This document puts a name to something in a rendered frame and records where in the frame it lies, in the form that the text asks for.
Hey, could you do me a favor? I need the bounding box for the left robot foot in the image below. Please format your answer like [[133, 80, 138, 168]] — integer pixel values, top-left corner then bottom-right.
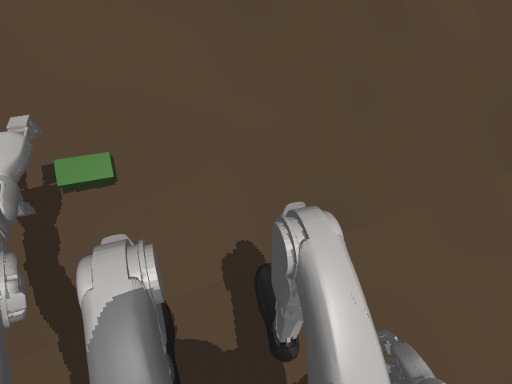
[[161, 301, 180, 384]]

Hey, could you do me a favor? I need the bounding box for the right robot hand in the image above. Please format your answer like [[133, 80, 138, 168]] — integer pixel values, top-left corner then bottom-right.
[[376, 330, 436, 384]]

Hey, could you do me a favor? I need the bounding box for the small box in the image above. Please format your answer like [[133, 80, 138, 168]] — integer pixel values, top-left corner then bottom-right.
[[54, 152, 118, 190]]

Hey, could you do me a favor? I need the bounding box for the right robot foot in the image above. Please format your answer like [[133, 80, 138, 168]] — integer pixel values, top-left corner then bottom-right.
[[255, 263, 299, 362]]

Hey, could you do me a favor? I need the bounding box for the left robot hand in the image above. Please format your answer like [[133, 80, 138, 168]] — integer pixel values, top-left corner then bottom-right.
[[0, 115, 42, 217]]

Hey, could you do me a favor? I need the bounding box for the left robot arm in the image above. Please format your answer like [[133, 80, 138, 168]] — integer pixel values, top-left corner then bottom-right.
[[0, 175, 27, 384]]

